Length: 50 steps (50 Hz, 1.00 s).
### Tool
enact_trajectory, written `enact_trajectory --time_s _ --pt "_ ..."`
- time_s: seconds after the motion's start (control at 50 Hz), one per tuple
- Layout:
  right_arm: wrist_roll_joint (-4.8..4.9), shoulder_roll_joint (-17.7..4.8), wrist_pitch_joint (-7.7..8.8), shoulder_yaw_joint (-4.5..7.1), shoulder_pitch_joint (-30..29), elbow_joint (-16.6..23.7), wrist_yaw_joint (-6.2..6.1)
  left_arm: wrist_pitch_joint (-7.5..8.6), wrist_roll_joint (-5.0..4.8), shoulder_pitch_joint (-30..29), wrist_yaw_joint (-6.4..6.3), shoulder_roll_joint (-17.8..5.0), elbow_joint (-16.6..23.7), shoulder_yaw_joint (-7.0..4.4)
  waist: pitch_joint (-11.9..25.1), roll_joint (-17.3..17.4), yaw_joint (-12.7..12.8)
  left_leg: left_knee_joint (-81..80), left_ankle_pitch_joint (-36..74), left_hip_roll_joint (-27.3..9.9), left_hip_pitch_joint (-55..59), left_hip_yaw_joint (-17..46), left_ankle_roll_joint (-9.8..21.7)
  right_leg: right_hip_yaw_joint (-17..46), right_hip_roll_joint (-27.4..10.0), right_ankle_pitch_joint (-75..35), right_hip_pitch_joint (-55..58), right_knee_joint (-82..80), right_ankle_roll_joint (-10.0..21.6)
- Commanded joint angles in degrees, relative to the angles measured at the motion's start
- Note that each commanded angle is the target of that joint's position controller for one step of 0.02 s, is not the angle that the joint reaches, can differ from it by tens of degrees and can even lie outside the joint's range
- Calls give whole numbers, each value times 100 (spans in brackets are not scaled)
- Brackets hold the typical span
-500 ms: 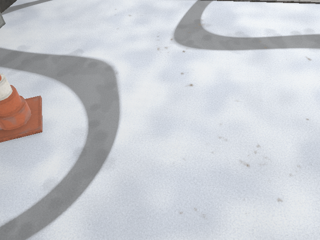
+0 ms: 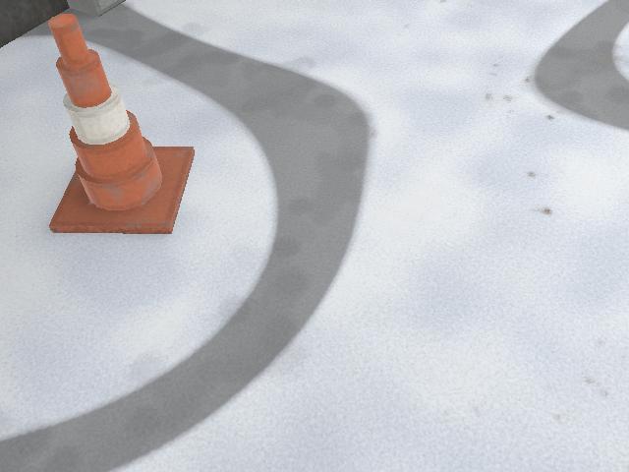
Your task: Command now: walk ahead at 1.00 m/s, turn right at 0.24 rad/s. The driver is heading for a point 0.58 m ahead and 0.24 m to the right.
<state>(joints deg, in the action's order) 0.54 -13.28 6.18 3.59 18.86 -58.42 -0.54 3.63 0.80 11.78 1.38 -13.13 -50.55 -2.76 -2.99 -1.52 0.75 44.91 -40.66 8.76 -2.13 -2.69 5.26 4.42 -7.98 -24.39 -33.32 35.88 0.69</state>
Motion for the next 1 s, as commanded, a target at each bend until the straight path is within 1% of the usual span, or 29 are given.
enact_trajectory --time_s 0.02,0.06,0.08,0.1,0.12,0.14,0.16,0.18,0.2,0.24,0.3,0.34,0.4,0.46,0.48,0.5,0.52,0.54,0.56,0.6,0.64,0.68,0.74,0.82,0.9,0.92,0.94,0.96,1.0 --pt "-289 -545 10 40 140 125 -104 -54 -48 -390 117 -463 132 -134 -979 465 -305 -531 2690 -1563 -1329 524 483 -426 278 -238 800 -420 322" --pt "-390 -725 -75 46 320 0 -155 -114 -6 -178 78 -576 33 -223 -1032 433 -171 288 4000 -1724 -451 320 488 -613 322 436 745 -967 616" --pt "-374 -826 -105 51 264 18 -155 -138 78 653 74 -692 -228 -292 -700 352 182 1227 5458 -1796 -193 177 530 -738 447 923 1400 -1134 788" --pt "-409 -900 -123 81 60 66 -176 -171 10 2019 90 -761 -766 -402 113 152 789 2560 6101 -1732 -290 59 525 -948 665 1514 2758 -981 883" --pt "-273 -869 -65 116 -377 135 -139 -148 233 2926 147 -1077 -974 -553 307 -544 1465 5515 5126 -1102 -1336 -426 300 -934 740 1548 3883 -1188 1314" --pt "-339 -69 1 -48 -490 463 -34 -151 185 3046 223 -1217 -1220 -517 45 -2010 932 7696 3 -282 -4352 -259 172 45 334 342 5139 630 1489" --pt "-257 16 105 -209 -386 953 -12 -97 118 3035 181 -1125 -1094 -422 984 -2239 643 7449 284 -284 -5633 368 98 2331 -406 1127 6027 -35 2139" --pt "-202 -130 228 -252 -922 1216 0 -96 142 2972 22 -1310 -1150 -505 1129 -1889 873 6572 740 -664 -6599 571 96 4030 -1277 4144 6270 -1521 2586" --pt "-309 -444 254 -239 -1433 1085 61 -122 211 2502 -65 -1032 -894 -450 591 12 818 5247 1311 -1175 -5997 674 40 3993 -1140 5654 5087 -2097 2170" --pt "-490 -535 190 -196 -1883 1184 180 33 226 1571 -202 -825 -661 -327 -81 573 226 3471 2431 -1429 -4784 1003 -366 3905 -763 4846 2860 -1846 1952" --pt "-365 -363 -184 -286 -2160 1475 127 120 -45 1142 -284 -907 -483 -282 -460 -358 -92 1154 2931 -1402 -3186 527 -815 2247 57 2686 1040 -2276 1854" --pt "-163 -366 -147 -330 -2464 1668 166 153 -74 1205 -128 -762 -437 -293 -205 -221 43 84 3666 -1270 -2414 438 -784 1810 317 1949 1046 -2391 1625" --pt "-57 -344 -98 -307 -2779 1874 145 129 -153 1302 -49 -856 -388 -363 -274 25 278 -1057 4431 -1065 -2036 216 -656 1714 434 1593 1679 -2448 1246" --pt "-135 -537 -15 -207 -1968 1709 72 80 -97 1492 -76 -1070 -446 -442 161 109 56 -1718 4077 -555 -1350 55 -410 1482 661 -775 2828 -1155 899" --pt "-172 -646 68 -149 -1116 1534 24 114 -107 1411 -71 -1135 -451 -466 642 148 -391 -1939 4549 -529 -357 31 -288 1334 806 -1202 2788 -74 705" --pt "-256 -869 136 -53 -17 1294 -63 173 -105 1125 -66 -996 -355 -423 1133 53 -962 -1777 4871 -951 776 261 -191 1231 1000 -800 2267 1203 575" --pt "-425 -1268 156 5 758 1160 -112 195 -77 1158 -97 -338 -106 -281 1829 992 -991 -1238 6686 -2543 2036 1583 35 708 1446 3660 1235 3159 476" --pt "-456 -1660 115 139 554 1182 -15 113 -417 1976 -219 -310 94 -283 2820 2318 -423 -1608 8019 -3819 2885 4155 1092 315 1968 5781 139 4882 294" --pt "-89 -897 185 29 -251 1435 56 56 -310 1573 -272 -93 78 -84 2420 1550 -502 -2041 6338 -3378 2612 4118 1147 983 1358 5484 -439 4929 116" --pt "-40 -517 211 -53 -936 1394 129 -66 -292 492 -300 -600 366 -218 1034 355 -386 -2274 6768 -2731 959 2321 825 423 962 5032 -441 4430 -19" --pt "-52 -485 211 -72 -835 1130 145 -107 -250 211 -246 -470 588 -228 674 437 -118 -2578 7080 -2509 229 1838 764 435 773 4857 -278 3821 -32" --pt "-24 -462 200 -82 -907 1000 134 -138 -256 153 -190 -285 697 -149 612 465 39 -2810 7208 -2424 -95 1483 789 389 709 4792 -166 2988 -72" --pt "37 -974 100 44 -1273 932 47 -87 -131 -357 -99 -173 901 15 716 458 111 -3013 7559 -2077 -855 581 728 -129 674 3559 699 1005 -190" --pt "103 -1162 13 79 -958 722 -6 -31 -122 -908 -14 -552 930 17 836 633 -85 -2886 6665 -1977 -696 409 472 -217 775 2210 1364 -206 -87" --pt "115 -1104 -50 51 -646 493 -1 -7 39 -762 -50 -953 772 -118 826 484 61 -1809 5833 -1710 -606 363 48 -297 839 1416 2228 -1179 360" --pt "-1 -1002 -22 12 -431 506 4 -5 99 -530 -105 -1339 769 -203 1104 11 73 -1016 4882 -1374 -1077 118 -223 224 214 -1130 3026 -904 613" --pt "-58 -473 -30 -165 340 368 41 -73 247 -373 -137 -1283 775 -140 1931 -869 -111 258 2184 -999 -2113 39 -575 1357 -1039 -2982 4385 -525 1641" --pt "-3 -550 -141 -182 288 308 76 -126 173 -116 -89 -723 680 17 2412 -968 117 1075 192 -997 -2325 497 -732 1887 -1395 -2708 4465 -737 2033" --pt "88 -912 -390 -66 -266 438 35 -135 -10 -589 -9 -678 663 57 1709 -370 -10 1375 158 -1244 -2587 695 -798 1624 -972 -464 3493 -1125 1673"
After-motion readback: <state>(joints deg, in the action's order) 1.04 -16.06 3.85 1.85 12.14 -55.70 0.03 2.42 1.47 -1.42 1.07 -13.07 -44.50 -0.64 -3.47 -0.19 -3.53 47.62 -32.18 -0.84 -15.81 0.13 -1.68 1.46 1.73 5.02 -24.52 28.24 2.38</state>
